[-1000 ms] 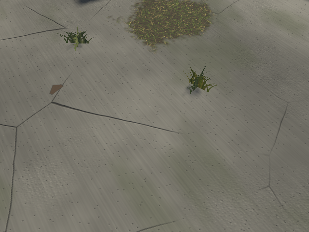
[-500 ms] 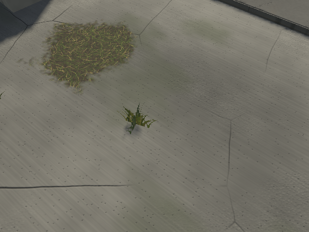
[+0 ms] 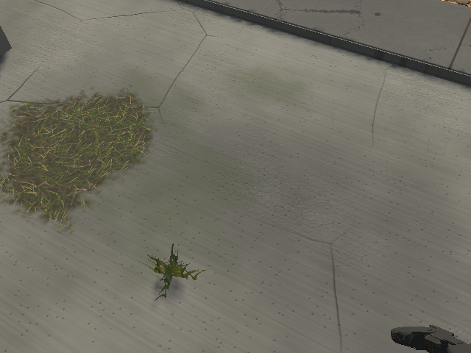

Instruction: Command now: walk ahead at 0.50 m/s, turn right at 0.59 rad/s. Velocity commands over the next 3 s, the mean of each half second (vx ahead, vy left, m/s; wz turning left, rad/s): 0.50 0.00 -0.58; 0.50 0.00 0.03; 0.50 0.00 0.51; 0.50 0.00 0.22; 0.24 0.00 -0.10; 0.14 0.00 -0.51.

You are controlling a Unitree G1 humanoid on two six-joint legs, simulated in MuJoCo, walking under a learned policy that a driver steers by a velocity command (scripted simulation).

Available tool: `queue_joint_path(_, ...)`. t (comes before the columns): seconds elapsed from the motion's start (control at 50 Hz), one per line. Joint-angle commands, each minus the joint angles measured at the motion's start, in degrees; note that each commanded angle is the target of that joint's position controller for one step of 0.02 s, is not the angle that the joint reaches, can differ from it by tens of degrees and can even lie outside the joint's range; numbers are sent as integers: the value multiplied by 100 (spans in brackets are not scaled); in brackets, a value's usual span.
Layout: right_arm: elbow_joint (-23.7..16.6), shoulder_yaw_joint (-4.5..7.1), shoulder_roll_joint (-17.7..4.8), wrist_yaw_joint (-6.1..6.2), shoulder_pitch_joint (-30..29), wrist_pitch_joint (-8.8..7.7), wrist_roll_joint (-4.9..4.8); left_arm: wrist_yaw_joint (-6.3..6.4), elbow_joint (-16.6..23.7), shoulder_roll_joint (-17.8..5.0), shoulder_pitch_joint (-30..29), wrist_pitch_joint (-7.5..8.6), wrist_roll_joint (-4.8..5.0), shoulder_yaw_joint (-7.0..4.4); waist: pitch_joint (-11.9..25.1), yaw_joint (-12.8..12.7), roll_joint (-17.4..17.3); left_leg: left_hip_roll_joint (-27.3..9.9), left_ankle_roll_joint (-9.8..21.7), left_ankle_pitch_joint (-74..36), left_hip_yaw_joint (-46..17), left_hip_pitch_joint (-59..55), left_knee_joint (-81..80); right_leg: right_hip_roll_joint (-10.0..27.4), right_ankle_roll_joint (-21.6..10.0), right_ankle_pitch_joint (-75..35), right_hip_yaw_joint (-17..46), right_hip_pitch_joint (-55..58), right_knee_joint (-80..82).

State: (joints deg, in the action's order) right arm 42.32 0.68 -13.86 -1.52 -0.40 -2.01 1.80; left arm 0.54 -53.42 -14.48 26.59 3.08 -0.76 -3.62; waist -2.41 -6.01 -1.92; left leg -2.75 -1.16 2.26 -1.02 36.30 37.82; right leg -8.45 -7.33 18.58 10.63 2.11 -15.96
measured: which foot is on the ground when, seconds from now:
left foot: up 0.00-0.06, down 0.08-0.62, up 0.64-1.00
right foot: down 0.00-0.08, up 0.10-0.58, down 0.60-1.00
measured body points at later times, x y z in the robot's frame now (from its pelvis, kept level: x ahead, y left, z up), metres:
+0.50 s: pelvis +0.25 +0.01 +0.01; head +0.28 +0.00 +0.45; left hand +0.52 +0.17 -0.09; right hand +0.16 -0.24 -0.13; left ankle +0.19 +0.13 -0.74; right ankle +0.36 -0.16 -0.69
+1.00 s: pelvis +0.49 -0.11 +0.01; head +0.51 -0.12 +0.45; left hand +0.54 +0.15 -0.13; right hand +0.54 -0.38 -0.13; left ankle +0.67 -0.01 -0.68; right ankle +0.38 -0.15 -0.74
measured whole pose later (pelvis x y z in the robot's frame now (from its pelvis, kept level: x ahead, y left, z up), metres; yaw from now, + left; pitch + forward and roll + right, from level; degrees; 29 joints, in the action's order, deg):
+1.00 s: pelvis +0.49 -0.11 +0.01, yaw -13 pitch +0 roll -1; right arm 48.4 2.9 -14.2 -2.7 11.4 -0.4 1.6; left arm 0.4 -53.9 -12.9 22.7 5.6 -1.1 -2.1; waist -1.6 -1.5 -2.4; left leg -4.7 2.2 1.2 0.7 38.4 47.9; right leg -4.2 -4.3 14.7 -10.5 3.1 -10.5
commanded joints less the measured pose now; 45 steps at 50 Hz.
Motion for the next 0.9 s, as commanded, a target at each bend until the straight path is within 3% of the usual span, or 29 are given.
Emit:
queue_joint_path(0.02, -532, 134, -652, 30, -253, -180, -50, 83, 307, -1025, -39, 56, -30, -219, -22, 359, 702, 263, 205, 221, 10, -652, -674, 1571, -341, -4026, 1054, -66, -395)
queue_joint_path(0.04, -362, 191, -787, 79, 327, -214, -62, 63, 374, -1099, -260, 75, -34, -235, 205, 619, 696, 433, 311, 466, 58, -1548, -807, 1461, -201, -4664, 987, -308, -862)
queue_joint_path(0.06, -112, 265, -941, 146, 1180, -275, -66, 2, 404, -1137, -389, 109, -5, -242, 651, 1009, 468, 466, 434, 322, 109, -2676, -1119, 1176, -69, -4865, 799, -546, -1829)
queue_joint_path(0.08, -13, 349, -1231, 246, 2042, -339, 39, -69, 517, -913, -384, 161, 54, -184, 1350, 1336, 113, -369, 645, 985, -674, -4078, -1206, 832, 33, -3645, 592, -1295, -3191)
queue_joint_path(0.1, -84, 471, -1755, 294, 2351, -306, 204, -60, 676, -238, 256, 150, 261, -50, 2194, 1059, -1193, -2139, 1220, 1392, -3103, -5653, -1443, -24, 244, 412, -129, -2974, -5040)
queue_joint_path(0.12, -120, 475, -1509, 257, 2026, -212, 82, -21, 664, -717, 353, 96, 72, -88, 2149, 842, -1184, -2305, 1471, 2092, -4395, -5223, -1997, 196, 190, 1196, -272, -3637, -5745)
queue_joint_path(0.14, -209, 370, -994, 247, 1558, -184, 31, -30, 597, -827, 13, 28, -28, -124, 1146, 713, -437, -2083, 1382, 2511, -3576, -4278, -2185, 549, 204, 627, -331, -3807, -5867)
queue_joint_path(0.16, -208, 286, -642, 223, 1289, -189, 8, -88, 631, -771, -335, -3, -62, -109, 588, 694, 41, -1763, 1263, 2183, -2692, -3562, -2332, 757, 243, 215, -434, -3724, -5630)
queue_joint_path(0.2, -53, 239, -528, 226, 1345, -244, -4, -201, 702, -609, -484, -119, -141, -97, 200, 549, -288, -1329, 1043, 1200, -1553, -2829, -2607, 1011, 316, 30, -537, -3463, -5274)
queue_joint_path(0.26, 135, 269, -578, 157, 1620, -421, -94, -305, 845, -462, -693, -263, -148, -58, 168, 485, -365, -1275, 1072, 133, -797, -2716, -2806, 1113, 356, -224, -637, -3568, -5153)
queue_joint_path(0.3, 212, 297, -625, 139, 1740, -464, -100, -364, 1021, -425, -1095, -290, -152, -34, 99, 515, -318, -1296, 1109, -102, -420, -2828, -2948, 1204, 400, -580, -662, -3948, -4982)
queue_joint_path(0.42, 425, 324, -684, 133, 2070, -427, -77, -490, 1455, -224, -2254, -237, -110, 96, -110, 715, -266, -1059, 937, -680, 706, -3025, -2940, 1238, 457, -1794, -1087, -4009, -3304)
queue_joint_path(0.5, 653, 342, -827, 158, 2510, -367, -66, -509, 1656, -192, -2832, -210, -152, 161, -265, 901, -282, -1226, 903, -964, 886, -3353, -2873, 1084, 289, -1417, -1427, -3524, -2238)
queue_joint_path(0.54, 799, 347, -911, 172, 2690, -279, -64, -458, 1665, -246, -2855, -189, -204, 151, -261, 891, -313, -1343, 895, -1755, 943, -3737, -2556, 917, 129, -870, -1559, -3292, -1902)
queue_joint_path(0.56, 859, 349, -971, 181, 2724, -236, -64, -423, 1613, -283, -2702, -165, -228, 132, -145, 798, -359, -1360, 872, -2666, 1023, -3886, -2159, 752, 24, -571, -1645, -2970, -1747)
queue_joint_path(0.58, 909, 345, -1024, 187, 2742, -192, -69, -389, 1468, -337, -2263, -117, -248, 94, 127, 588, -374, -1335, 838, -3453, 1124, -3955, -1468, 552, -94, -458, -1688, -2392, -1505)
queue_joint_path(0.6, 917, 311, -987, 193, 2716, -150, -104, -338, 1143, -425, -1372, -43, -289, 28, 636, 189, -188, -1166, 728, -3476, 1358, -3646, -387, 363, -223, -755, -1718, -1212, -1051)
queue_joint_path(0.62, 744, 236, -804, 189, 2653, -164, -131, -253, 887, -795, -404, 0, -383, -97, 1340, -204, 202, -1003, 605, -1860, 1379, -2510, 1086, 1225, -465, -353, -682, 368, -1016)
queue_joint_path(0.64, 396, 88, -146, 63, 2953, -199, -218, -162, 871, -1419, -171, -12, -327, -228, 1990, 34, 1654, -17, 290, 2683, 1350, -175, 3096, 3103, -1187, -416, 2247, 2042, -613)
queue_joint_path(0.66, 418, 275, -798, 126, 2469, -156, -163, -94, 889, -1425, -29, -61, -124, -265, 2000, -182, 846, 98, 346, 2827, 339, 263, 3800, 3232, -1220, -1206, 2610, 1774, -289)
queue_joint_path(0.68, 322, 283, -746, 114, 2075, -183, -221, -59, 800, -1190, -403, -40, -76, -207, 1240, 0, 605, -124, 434, 2276, 37, 460, 3753, 2936, -1040, -1953, 1470, 1157, -303)
queue_joint_path(0.7, 374, 236, -601, 95, 2053, -221, -250, -67, 765, -853, -688, 16, -78, -115, 741, 227, 428, -246, 462, 1949, -42, 224, 3316, 2665, -793, -2418, 794, 359, -121)
queue_joint_path(0.74, 612, 245, -493, 56, 2400, -71, -93, -65, 747, -447, -1145, 109, -44, 9, 375, 646, 531, -370, 402, 1665, -103, -422, 2772, 2248, -376, -2376, -35, -607, 297)
queue_joint_path(0.76, 698, 255, -432, 21, 2525, 11, -47, -64, 722, -368, -1153, 163, -44, 37, 351, 704, 602, -318, 375, 1552, -96, -624, 2732, 2188, -333, -2381, -220, -830, 456)
queue_joint_path(0.8, 686, 285, -360, -47, 2418, 92, -38, -57, 602, -442, -1024, 264, -15, 18, 209, 774, 555, -276, 345, 1230, -109, -460, 2658, 2140, -326, -2384, -520, -920, 724)
queue_joint_path(0.9, 431, 299, -298, -83, 1487, 119, -42, -39, 376, -426, -687, 336, -32, 28, -220, 631, 488, -283, 277, 199, -130, 391, 1895, 2062, -234, -2366, -1202, -701, 1009)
